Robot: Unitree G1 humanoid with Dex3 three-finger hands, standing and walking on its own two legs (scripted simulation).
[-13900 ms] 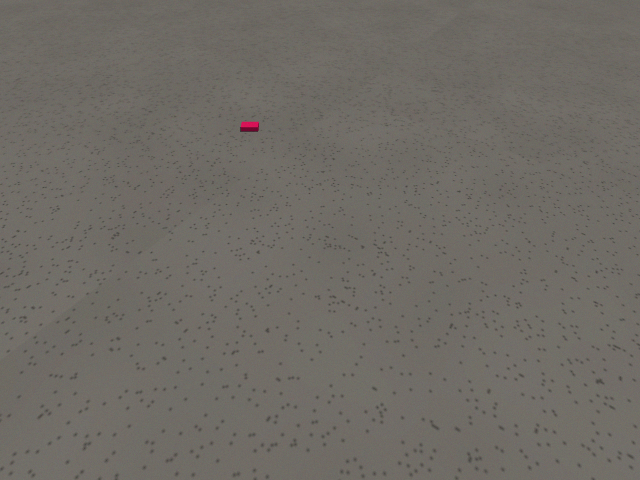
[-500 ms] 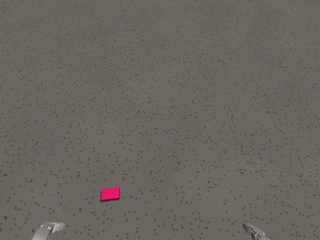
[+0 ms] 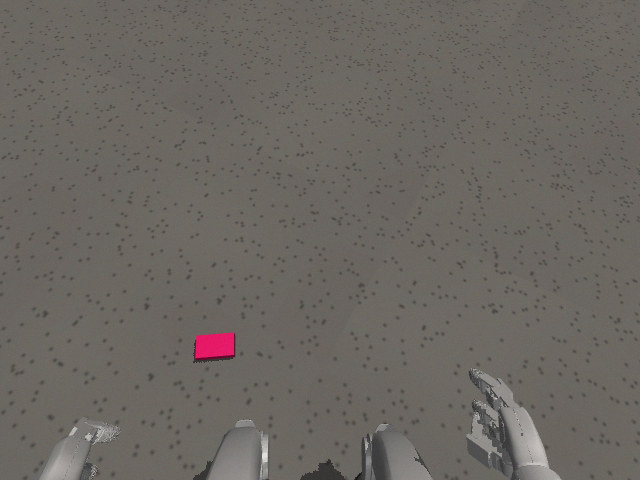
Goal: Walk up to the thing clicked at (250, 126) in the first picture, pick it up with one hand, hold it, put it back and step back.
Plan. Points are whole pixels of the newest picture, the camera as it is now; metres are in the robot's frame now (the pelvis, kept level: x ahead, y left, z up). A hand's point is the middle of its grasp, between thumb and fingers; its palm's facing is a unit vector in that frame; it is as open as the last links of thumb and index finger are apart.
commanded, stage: rise first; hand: left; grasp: from above
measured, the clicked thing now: (215, 346) +0.45 +0.26 -0.64
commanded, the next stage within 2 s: none
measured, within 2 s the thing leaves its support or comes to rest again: neither
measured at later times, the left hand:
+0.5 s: hand (152, 399) +0.28 +0.30 -0.35, palm faces -0.48 -0.30 -0.83, open 13.4 cm
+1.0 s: hand (171, 367) +0.36 +0.31 -0.45, palm faces -0.47 -0.04 -0.88, open 13.8 cm
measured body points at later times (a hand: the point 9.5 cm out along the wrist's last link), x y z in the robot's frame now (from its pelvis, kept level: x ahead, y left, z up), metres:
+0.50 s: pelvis -0.07 -0.01 -0.21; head +0.14 +0.01 +0.18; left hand +0.30 +0.31 -0.30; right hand +0.07 -0.28 -0.35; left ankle +0.02 +0.12 -0.62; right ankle +0.01 -0.14 -0.62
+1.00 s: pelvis -0.08 +0.00 -0.30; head +0.15 +0.05 +0.09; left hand +0.38 +0.31 -0.40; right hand -0.03 -0.28 -0.41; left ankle +0.02 +0.12 -0.62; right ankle +0.01 -0.14 -0.62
